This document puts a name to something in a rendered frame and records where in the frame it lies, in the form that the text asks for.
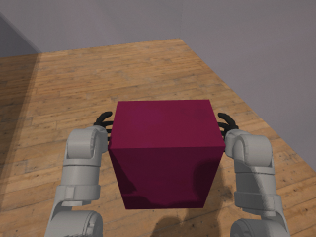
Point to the left robot forearm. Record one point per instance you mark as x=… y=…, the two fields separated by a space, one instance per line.
x=81 y=169

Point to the robot right upper arm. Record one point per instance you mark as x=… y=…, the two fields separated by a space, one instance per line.
x=246 y=227

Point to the carton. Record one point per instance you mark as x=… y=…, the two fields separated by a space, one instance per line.
x=165 y=153

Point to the robot left upper arm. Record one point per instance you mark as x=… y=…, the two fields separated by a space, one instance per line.
x=76 y=223

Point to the robot right hand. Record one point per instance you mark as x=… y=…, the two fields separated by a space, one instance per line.
x=231 y=124

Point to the right robot forearm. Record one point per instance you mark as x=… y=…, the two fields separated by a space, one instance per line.
x=256 y=189

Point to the robot left hand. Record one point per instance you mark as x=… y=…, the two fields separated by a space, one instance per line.
x=100 y=121

